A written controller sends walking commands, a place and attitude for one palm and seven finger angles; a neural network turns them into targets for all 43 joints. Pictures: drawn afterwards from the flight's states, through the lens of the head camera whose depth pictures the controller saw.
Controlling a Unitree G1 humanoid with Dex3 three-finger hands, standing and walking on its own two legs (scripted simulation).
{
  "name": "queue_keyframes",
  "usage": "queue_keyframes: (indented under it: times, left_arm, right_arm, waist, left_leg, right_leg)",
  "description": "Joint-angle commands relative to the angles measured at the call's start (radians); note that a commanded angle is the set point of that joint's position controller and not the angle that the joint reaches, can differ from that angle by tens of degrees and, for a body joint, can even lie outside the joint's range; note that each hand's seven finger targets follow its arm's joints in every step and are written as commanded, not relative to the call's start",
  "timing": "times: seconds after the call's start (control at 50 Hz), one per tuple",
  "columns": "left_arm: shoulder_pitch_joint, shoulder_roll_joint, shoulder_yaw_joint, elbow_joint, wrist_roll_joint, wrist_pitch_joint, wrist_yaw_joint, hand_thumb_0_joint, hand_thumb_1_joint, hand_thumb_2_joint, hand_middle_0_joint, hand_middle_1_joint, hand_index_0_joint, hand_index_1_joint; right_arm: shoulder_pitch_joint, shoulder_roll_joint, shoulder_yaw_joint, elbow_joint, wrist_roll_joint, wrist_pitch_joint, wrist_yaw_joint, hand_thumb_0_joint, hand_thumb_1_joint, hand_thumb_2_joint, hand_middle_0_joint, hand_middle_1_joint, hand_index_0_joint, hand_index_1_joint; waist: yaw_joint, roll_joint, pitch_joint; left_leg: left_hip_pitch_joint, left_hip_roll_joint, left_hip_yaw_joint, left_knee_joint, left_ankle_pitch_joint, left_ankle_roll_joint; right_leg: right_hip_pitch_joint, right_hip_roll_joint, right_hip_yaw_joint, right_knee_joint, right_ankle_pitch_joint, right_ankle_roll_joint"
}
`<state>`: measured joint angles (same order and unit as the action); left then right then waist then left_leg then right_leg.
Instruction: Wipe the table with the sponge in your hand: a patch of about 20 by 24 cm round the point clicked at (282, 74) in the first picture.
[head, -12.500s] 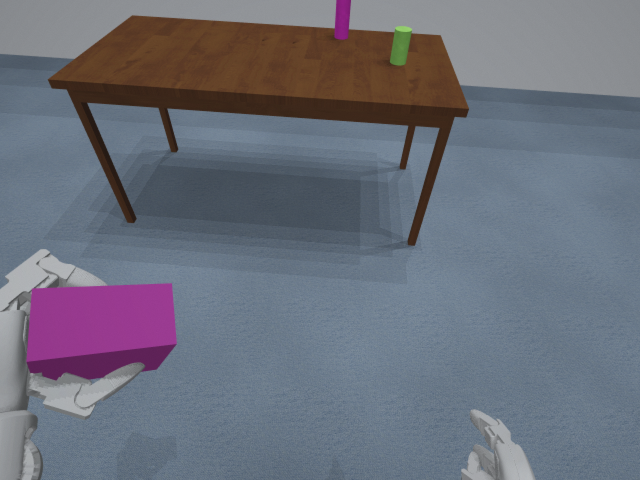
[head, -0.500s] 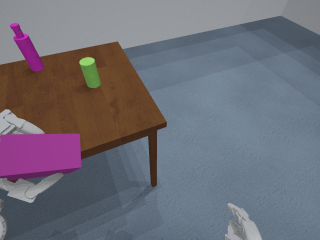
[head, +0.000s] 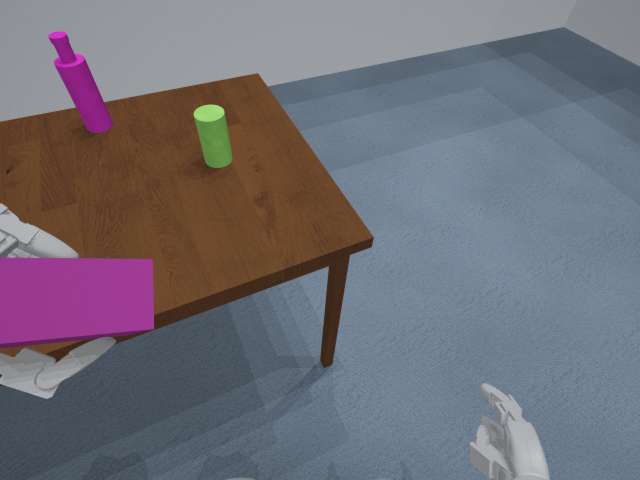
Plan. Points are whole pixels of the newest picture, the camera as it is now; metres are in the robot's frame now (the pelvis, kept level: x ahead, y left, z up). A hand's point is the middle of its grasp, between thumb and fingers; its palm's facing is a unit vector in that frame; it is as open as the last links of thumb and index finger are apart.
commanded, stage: shuffle to correct the standing spot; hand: left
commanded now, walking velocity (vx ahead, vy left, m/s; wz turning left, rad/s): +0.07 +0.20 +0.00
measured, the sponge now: (92, 303) +0.23 +0.22 +0.17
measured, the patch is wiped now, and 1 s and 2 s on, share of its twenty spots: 0.00 0.00 0.00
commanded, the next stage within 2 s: come to a stop and stand still in 2.00 s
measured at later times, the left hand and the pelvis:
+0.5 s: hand out of the picture +0.19 +0.35 +0.18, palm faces +0.38 -0.81 -0.45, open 10.2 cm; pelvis -0.03 +0.11 +0.00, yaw -1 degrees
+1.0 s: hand out of the picture +0.16 +0.45 +0.17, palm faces +0.43 -0.80 -0.43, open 10.2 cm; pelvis -0.05 +0.20 -0.01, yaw +1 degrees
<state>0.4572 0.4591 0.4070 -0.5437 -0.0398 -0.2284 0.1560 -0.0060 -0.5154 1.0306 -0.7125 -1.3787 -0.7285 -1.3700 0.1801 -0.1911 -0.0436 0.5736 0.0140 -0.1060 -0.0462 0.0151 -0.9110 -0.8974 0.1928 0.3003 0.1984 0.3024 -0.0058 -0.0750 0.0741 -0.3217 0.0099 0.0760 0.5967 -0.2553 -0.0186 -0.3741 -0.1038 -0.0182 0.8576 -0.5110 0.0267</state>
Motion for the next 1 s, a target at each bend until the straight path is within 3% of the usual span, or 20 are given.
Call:
queue_keyframes:
  times: [0.0, 0.06, 0.1, 0.18, 0.26, 0.32, 0.38, 0.4, 0.48, 0.52, 0.54, 0.56, 0.58, 0.68, 0.76, 0.82, 0.86, 0.94, 0.96, 0.98]
  left_arm:
    - [-0.03, 0.102, 0.109, -0.208, -0.01, -0.051, 0.015, 0.0, 0.1, 1.3, -1.2, -1.6, -1.2, -1.6]
    - [-0.065, 0.076, 0.063, -0.211, -0.003, -0.031, 0.014, 0.0, 0.1, 1.3, -1.2, -1.6, -1.2, -1.6]
    - [-0.108, 0.116, 0.064, -0.184, 0.0, -0.018, 0.018, 0.0, 0.1, 1.3, -1.2, -1.6, -1.2, -1.6]
    - [-0.153, 0.133, 0.097, -0.149, 0.005, -0.027, 0.017, 0.0, 0.1, 1.3, -1.2, -1.6, -1.2, -1.6]
    - [-0.11, 0.11, 0.098, -0.144, 0.009, -0.045, 0.024, 0.0, 0.1, 1.3, -1.2, -1.6, -1.2, -1.6]
    - [-0.093, 0.103, 0.084, -0.211, 0.0, -0.033, 0.021, 0.0, 0.1, 1.3, -1.2, -1.6, -1.2, -1.6]
    - [-0.073, 0.102, 0.084, -0.284, -0.007, -0.045, 0.015, 0.0, 0.1, 1.3, -1.2, -1.6, -1.2, -1.6]
    - [-0.024, 0.089, 0.087, -0.222, 0.004, -0.041, 0.014, 0.0, 0.1, 1.3, -1.2, -1.6, -1.2, -1.6]
    - [-0.028, 0.119, 0.11, -0.293, -0.007, -0.05, 0.019, 0.0, 0.1, 1.3, -1.2, -1.6, -1.2, -1.6]
    - [-0.001, 0.095, 0.092, -0.262, -0.002, -0.043, 0.022, 0.0, 0.1, 1.3, -1.2, -1.6, -1.2, -1.6]
    - [0.004, 0.124, 0.11, -0.218, 0.008, -0.038, 0.026, 0.0, 0.1, 1.3, -1.2, -1.6, -1.2, -1.6]
    - [-0.01, 0.151, 0.13, -0.191, 0.007, -0.037, 0.032, 0.0, 0.1, 1.3, -1.2, -1.6, -1.2, -1.6]
    - [-0.018, 0.14, 0.138, -0.142, -0.014, -0.033, 0.03, 0.0, 0.1, 1.3, -1.2, -1.6, -1.2, -1.6]
    - [-0.012, 0.12, 0.138, -0.065, 0.002, -0.049, 0.019, 0.0, 0.1, 1.3, -1.2, -1.6, -1.2, -1.6]
    - [-0.101, 0.078, 0.064, -0.155, 0.002, -0.034, 0.016, 0.0, 0.1, 1.3, -1.2, -1.6, -1.2, -1.6]
    - [-0.167, 0.066, 0.035, -0.262, 0.007, -0.047, 0.013, 0.0, 0.1, 1.3, -1.2, -1.6, -1.2, -1.6]
    - [-0.118, 0.093, 0.068, -0.173, 0.012, -0.044, 0.014, 0.0, 0.1, 1.3, -1.2, -1.6, -1.2, -1.6]
    - [-0.111, 0.105, 0.093, -0.259, 0.013, -0.05, 0.026, 0.0, 0.1, 1.3, -1.2, -1.6, -1.2, -1.6]
    - [-0.088, 0.115, 0.097, -0.249, 0.021, -0.051, 0.029, 0.0, 0.1, 1.3, -1.2, -1.6, -1.2, -1.6]
    - [-0.056, 0.15, 0.123, -0.226, 0.02, -0.048, 0.034, 0.0, 0.1, 1.3, -1.2, -1.6, -1.2, -1.6]
  right_arm:
    - [-0.024, -0.139, -0.028, -0.122, -0.002, -0.075, 0.02, 0.0, -0.9, -0.9, 0.2, 0.3, 0.2, 0.3]
    - [-0.057, -0.139, -0.003, -0.126, -0.004, -0.082, 0.032, 0.0, -0.9, -0.9, 0.2, 0.3, 0.2, 0.3]
    - [-0.072, -0.113, 0.009, -0.142, -0.014, -0.061, 0.038, 0.0, -0.9, -0.9, 0.2, 0.3, 0.2, 0.3]
    - [-0.069, -0.131, 0.013, -0.098, -0.018, -0.036, 0.038, 0.0, -0.9, -0.9, 0.2, 0.3, 0.2, 0.3]
    - [-0.069, -0.085, 0.014, -0.107, -0.014, -0.028, 0.015, 0.0, -0.9, -0.9, 0.2, 0.3, 0.2, 0.3]
    - [-0.045, -0.094, -0.005, -0.112, -0.008, -0.037, 0.005, 0.0, -0.9, -0.9, 0.2, 0.3, 0.2, 0.3]
    - [-0.039, -0.142, -0.028, -0.155, 0.001, -0.065, 0.009, 0.0, -0.9, -0.9, 0.2, 0.3, 0.2, 0.3]
    - [-0.009, -0.15, -0.044, -0.141, 0.006, -0.07, 0.011, 0.0, -0.9, -0.9, 0.2, 0.3, 0.2, 0.3]
    - [-0.051, -0.147, -0.024, -0.112, 0.0, -0.088, 0.026, 0.0, -0.9, -0.9, 0.2, 0.3, 0.2, 0.3]
    - [-0.056, -0.144, -0.009, -0.114, -0.004, -0.083, 0.031, 0.0, -0.9, -0.9, 0.2, 0.3, 0.2, 0.3]
    - [-0.054, -0.135, -0.004, -0.115, -0.01, -0.075, 0.031, 0.0, -0.9, -0.9, 0.2, 0.3, 0.2, 0.3]
    - [-0.047, -0.118, -0.005, -0.125, -0.012, -0.063, 0.034, 0.0, -0.9, -0.9, 0.2, 0.3, 0.2, 0.3]
    - [-0.052, -0.143, -0.015, -0.116, -0.008, -0.052, 0.044, 0.0, -0.9, -0.9, 0.2, 0.3, 0.2, 0.3]
    - [-0.052, -0.112, 0.004, -0.092, -0.004, -0.014, 0.028, 0.0, -0.9, -0.9, 0.2, 0.3, 0.2, 0.3]
    - [-0.042, -0.102, -0.01, -0.092, -0.003, -0.026, 0.007, 0.0, -0.9, -0.9, 0.2, 0.3, 0.2, 0.3]
    - [-0.03, -0.152, -0.024, -0.117, 0.002, -0.058, -0.006, 0.0, -0.9, -0.9, 0.2, 0.3, 0.2, 0.3]
    - [-0.026, -0.145, -0.033, -0.106, 0.0, -0.077, -0.005, 0.0, -0.9, -0.9, 0.2, 0.3, 0.2, 0.3]
    - [-0.071, -0.13, -0.008, -0.097, -0.002, -0.09, 0.011, 0.0, -0.9, -0.9, 0.2, 0.3, 0.2, 0.3]
    - [-0.07, -0.118, -0.001, -0.097, -0.004, -0.087, 0.013, 0.0, -0.9, -0.9, 0.2, 0.3, 0.2, 0.3]
    - [-0.067, -0.106, 0.002, -0.102, -0.007, -0.075, 0.015, 0.0, -0.9, -0.9, 0.2, 0.3, 0.2, 0.3]
  waist:
    - [0.007, 0.358, -0.205]
    - [0.028, 0.208, -0.164]
    - [0.016, -0.149, -0.105]
    - [0.005, -0.068, -0.085]
    - [0.026, -0.088, -0.146]
    - [0.01, 0.088, -0.181]
    - [0.01, 0.388, -0.193]
    - [0.011, 0.283, -0.18]
    - [0.011, 0.338, -0.218]
    - [0.024, 0.267, -0.198]
    - [0.02, 0.129, -0.19]
    - [0.012, -0.086, -0.181]
    - [0.021, -0.137, -0.151]
    - [0.004, -0.106, -0.13]
    - [0.0, -0.007, -0.127]
    - [-0.005, 0.409, -0.12]
    - [0.002, 0.282, -0.115]
    - [0.027, 0.331, -0.167]
    - [0.025, 0.233, -0.169]
    - [0.012, 0.032, -0.16]
  left_leg:
    - [0.085, 0.185, -0.118, -0.151, 0.409, 0.155]
    - [-0.094, 0.121, -0.076, -0.041, 0.043, 0.081]
    - [-0.267, -0.026, -0.026, 0.373, -0.24, -0.003]
    - [-0.276, 0.089, -0.182, 0.517, -0.114, -0.016]
    - [-0.023, 0.034, -0.027, 0.092, -0.073, 0.006]
    - [0.144, -0.03, 0.044, -0.154, 0.031, -0.002]
    - [0.184, 0.246, -0.291, -0.236, 0.353, 0.146]
    - [0.167, 0.217, -0.241, -0.202, 0.463, 0.153]
    - [0.102, 0.153, -0.121, -0.116, 0.395, 0.133]
    - [-0.045, 0.126, -0.116, -0.058, 0.193, 0.089]
    - [-0.16, 0.074, -0.074, 0.051, 0.03, 0.058]
    - [-0.274, -0.015, -0.019, 0.266, -0.145, 0.011]
    - [-0.325, -0.003, -0.092, 0.467, -0.23, -0.012]
    - [-0.151, 0.105, -0.147, 0.288, -0.135, 0.008]
    - [0.13, -0.021, 0.041, -0.057, -0.017, 0.001]
    - [0.117, 0.215, -0.332, -0.296, -0.098, 0.131]
    - [0.022, 0.209, -0.314, -0.296, 0.023, 0.171]
    - [-0.082, 0.134, -0.173, -0.153, -0.076, 0.137]
    - [-0.126, 0.079, -0.12, -0.045, -0.11, 0.099]
    - [-0.215, -0.005, -0.059, 0.14, -0.168, 0.052]
  right_leg:
    - [0.042, 0.056, -0.084, -0.024, 0.047, -0.003]
    - [0.247, 0.028, -0.039, -0.395, 0.285, -0.019]
    - [0.194, -0.342, 0.524, -0.613, 0.295, -0.175]
    - [0.134, -0.309, 0.32, -0.544, 0.342, -0.193]
    - [0.137, -0.204, 0.112, -0.471, 0.429, -0.135]
    - [0.124, -0.105, 0.046, -0.317, 0.333, -0.072]
    - [-0.065, 0.086, -0.076, 0.093, -0.038, 0.006]
    - [-0.085, 0.096, -0.076, 0.133, -0.061, -0.006]
    - [0.077, 0.079, -0.111, -0.107, 0.129, -0.006]
    - [0.25, 0.058, -0.095, -0.343, 0.271, -0.017]
    - [0.327, -0.053, 0.057, -0.425, 0.332, -0.059]
    - [0.337, -0.268, 0.387, -0.516, 0.386, -0.151]
    - [0.292, -0.381, 0.511, -0.565, 0.423, -0.203]
    - [0.131, -0.254, 0.142, -0.431, 0.518, -0.149]
    - [0.011, -0.126, 0.053, -0.408, 0.133, -0.087]
    - [-0.085, 0.079, -0.083, 0.019, -0.025, -0.003]
    - [-0.043, 0.081, -0.06, 0.131, -0.052, -0.013]
    - [0.215, 0.082, -0.085, -0.251, 0.147, -0.014]
    - [0.273, 0.04, -0.009, -0.396, 0.183, -0.035]
    - [0.287, -0.12, 0.268, -0.511, 0.145, -0.112]
